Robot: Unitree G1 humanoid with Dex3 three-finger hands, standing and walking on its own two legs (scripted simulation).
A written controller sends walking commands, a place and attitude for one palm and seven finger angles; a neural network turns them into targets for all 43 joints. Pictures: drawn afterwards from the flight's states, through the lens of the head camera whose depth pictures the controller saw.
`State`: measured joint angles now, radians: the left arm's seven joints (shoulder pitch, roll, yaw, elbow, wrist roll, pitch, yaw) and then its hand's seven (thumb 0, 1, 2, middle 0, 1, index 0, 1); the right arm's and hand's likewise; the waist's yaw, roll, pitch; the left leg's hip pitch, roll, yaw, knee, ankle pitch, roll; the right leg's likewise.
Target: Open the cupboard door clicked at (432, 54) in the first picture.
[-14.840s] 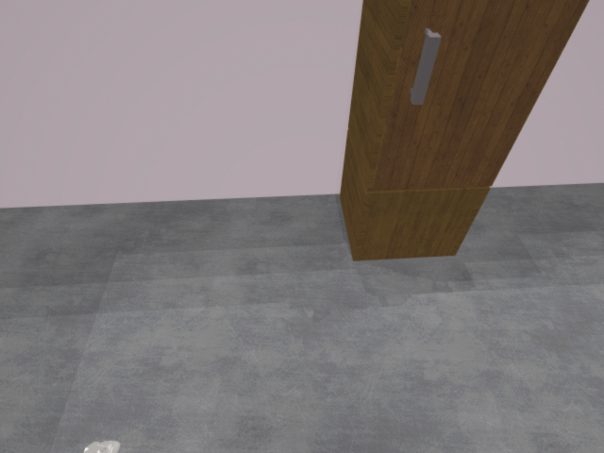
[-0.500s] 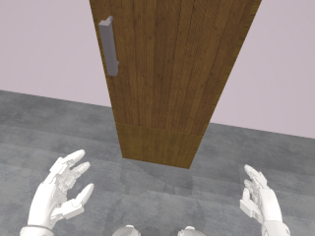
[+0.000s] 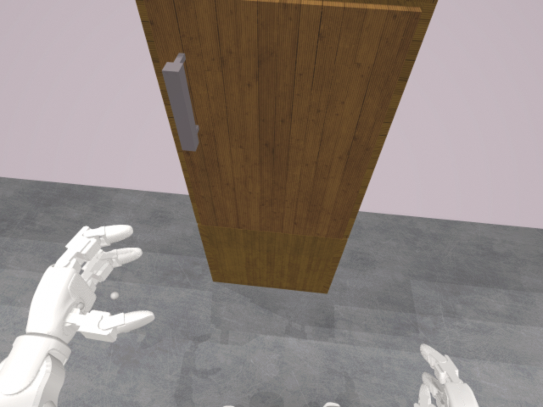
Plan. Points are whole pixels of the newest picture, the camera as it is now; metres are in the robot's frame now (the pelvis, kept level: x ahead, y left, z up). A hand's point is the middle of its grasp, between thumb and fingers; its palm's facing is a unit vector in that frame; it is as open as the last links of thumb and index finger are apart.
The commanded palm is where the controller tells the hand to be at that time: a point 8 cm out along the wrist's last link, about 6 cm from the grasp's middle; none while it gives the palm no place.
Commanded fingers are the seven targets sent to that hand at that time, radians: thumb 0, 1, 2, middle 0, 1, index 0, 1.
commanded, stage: raise the hand with hooked fingers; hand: left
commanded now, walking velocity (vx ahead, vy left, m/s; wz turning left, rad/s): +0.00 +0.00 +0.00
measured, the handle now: (185, 103) +0.58 +0.19 +0.12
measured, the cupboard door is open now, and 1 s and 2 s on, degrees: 0 0 0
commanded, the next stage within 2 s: move the hooked fingers beside the handle in 1.10 s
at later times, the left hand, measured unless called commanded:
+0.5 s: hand (68, 237) +0.29 +0.27 +0.13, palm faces +0.01 -1.00 -0.04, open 13.9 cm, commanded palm +0.26 +0.31 +0.14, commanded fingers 0.00 -0.50 0.30 -0.30 -1.20 -0.30 -1.20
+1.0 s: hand (76, 221) +0.30 +0.26 +0.14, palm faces +0.01 -1.00 -0.03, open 13.9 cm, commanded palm +0.27 +0.31 +0.14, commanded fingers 0.00 -0.50 0.30 -0.30 -1.20 -0.30 -1.20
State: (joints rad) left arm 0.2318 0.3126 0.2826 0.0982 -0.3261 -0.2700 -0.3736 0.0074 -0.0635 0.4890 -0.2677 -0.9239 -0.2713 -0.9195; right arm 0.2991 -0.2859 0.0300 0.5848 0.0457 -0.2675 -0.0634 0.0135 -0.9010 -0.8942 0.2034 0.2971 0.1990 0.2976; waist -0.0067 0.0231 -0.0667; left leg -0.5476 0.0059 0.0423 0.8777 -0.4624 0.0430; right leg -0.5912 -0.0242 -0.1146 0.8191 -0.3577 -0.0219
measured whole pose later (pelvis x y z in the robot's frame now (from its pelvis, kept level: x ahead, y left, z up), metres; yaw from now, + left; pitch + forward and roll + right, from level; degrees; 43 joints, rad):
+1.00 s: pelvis +0.01 -0.01 +0.03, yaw -1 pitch +3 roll -1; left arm -0.11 0.43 0.45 0.37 -0.34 -0.10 -0.52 -0.01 -0.50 0.30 -0.30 -1.20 -0.30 -1.20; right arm 0.28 -0.29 0.06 0.59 0.06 -0.22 -0.09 0.01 -0.90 -0.89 0.20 0.30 0.20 0.30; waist 0.02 0.03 -0.03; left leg -0.32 0.01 0.05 0.64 -0.37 0.03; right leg -0.37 0.00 -0.10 0.60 -0.27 -0.03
